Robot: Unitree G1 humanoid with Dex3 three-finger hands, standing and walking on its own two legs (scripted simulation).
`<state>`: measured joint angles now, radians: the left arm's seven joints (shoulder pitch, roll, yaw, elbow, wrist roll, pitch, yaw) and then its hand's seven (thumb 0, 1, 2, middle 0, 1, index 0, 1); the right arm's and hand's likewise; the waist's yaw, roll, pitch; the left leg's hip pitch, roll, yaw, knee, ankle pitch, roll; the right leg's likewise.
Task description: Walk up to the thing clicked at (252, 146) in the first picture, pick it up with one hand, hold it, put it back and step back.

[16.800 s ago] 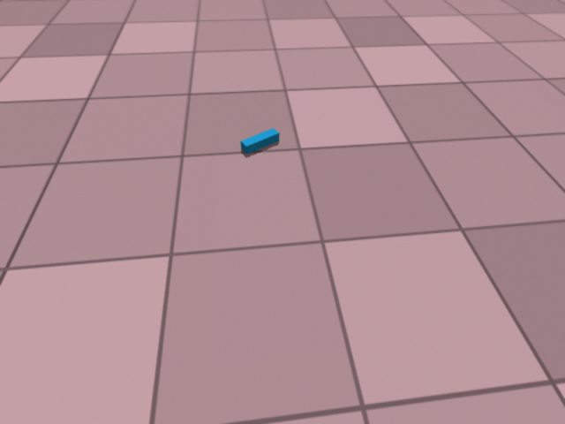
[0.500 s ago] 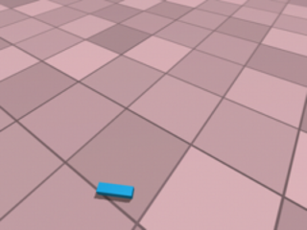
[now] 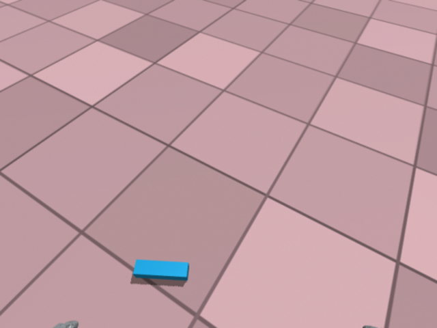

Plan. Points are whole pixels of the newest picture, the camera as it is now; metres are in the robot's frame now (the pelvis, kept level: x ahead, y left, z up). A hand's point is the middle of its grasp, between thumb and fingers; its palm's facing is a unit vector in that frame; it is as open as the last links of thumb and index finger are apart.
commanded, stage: walk up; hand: left
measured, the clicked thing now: (162, 270) +0.43 +0.23 -0.73
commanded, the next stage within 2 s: none
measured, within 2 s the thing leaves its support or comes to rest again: neither
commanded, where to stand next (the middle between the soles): +0.05 -0.02 m, yaw +0 degrees
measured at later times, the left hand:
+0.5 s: hand out of the picture +0.14 +0.23 -0.13, palm faces -0.04 -0.94 -0.33, open 7.4 cm
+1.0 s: hand out of the picture +0.09 +0.23 -0.14, palm faces -0.02 -0.95 -0.32, open 7.4 cm
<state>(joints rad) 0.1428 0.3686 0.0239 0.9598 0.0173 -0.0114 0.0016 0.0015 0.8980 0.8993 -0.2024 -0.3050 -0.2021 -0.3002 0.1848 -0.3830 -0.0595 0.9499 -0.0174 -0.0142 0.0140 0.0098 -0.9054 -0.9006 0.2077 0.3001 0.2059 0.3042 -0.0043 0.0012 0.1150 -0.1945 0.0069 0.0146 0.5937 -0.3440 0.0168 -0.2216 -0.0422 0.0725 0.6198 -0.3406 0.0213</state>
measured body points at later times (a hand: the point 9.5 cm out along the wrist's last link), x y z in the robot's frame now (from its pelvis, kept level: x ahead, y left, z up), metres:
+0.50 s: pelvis +0.02 -0.01 +0.01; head +0.04 -0.01 +0.46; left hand +0.14 +0.28 -0.11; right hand +0.09 -0.32 -0.11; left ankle -0.02 +0.11 -0.73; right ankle +0.04 -0.12 -0.73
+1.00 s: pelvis +0.00 -0.02 +0.02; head +0.02 -0.02 +0.47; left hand +0.09 +0.28 -0.11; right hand +0.08 -0.33 -0.11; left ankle -0.02 +0.11 -0.73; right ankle +0.04 -0.12 -0.73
